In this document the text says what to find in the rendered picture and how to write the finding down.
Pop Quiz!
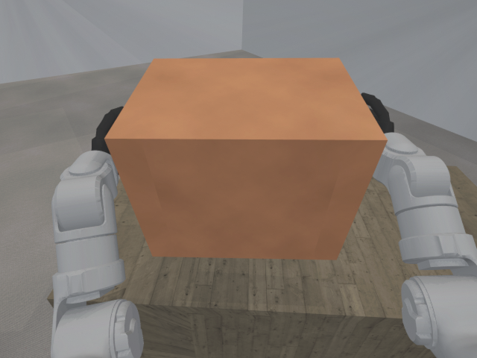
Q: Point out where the robot right forearm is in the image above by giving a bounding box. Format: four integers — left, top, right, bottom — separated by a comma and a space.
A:
373, 133, 477, 277

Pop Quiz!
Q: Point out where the robot left hand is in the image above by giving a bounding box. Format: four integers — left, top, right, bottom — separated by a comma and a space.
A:
92, 107, 123, 155

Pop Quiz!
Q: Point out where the robot left forearm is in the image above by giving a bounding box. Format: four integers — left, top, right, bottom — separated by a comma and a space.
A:
51, 151, 126, 358

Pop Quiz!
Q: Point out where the carton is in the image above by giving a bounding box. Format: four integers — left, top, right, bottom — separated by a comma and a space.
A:
104, 58, 388, 260

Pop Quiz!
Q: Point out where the left robot upper arm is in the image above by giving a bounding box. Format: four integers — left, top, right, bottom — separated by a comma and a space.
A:
53, 299, 144, 358

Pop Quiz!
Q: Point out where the robot right hand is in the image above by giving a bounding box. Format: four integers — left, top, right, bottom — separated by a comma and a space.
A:
361, 92, 394, 134

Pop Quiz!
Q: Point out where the right robot upper arm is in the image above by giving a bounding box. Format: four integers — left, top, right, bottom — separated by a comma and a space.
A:
401, 274, 477, 358

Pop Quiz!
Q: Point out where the pedestal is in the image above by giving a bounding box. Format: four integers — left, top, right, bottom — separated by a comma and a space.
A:
47, 166, 477, 358

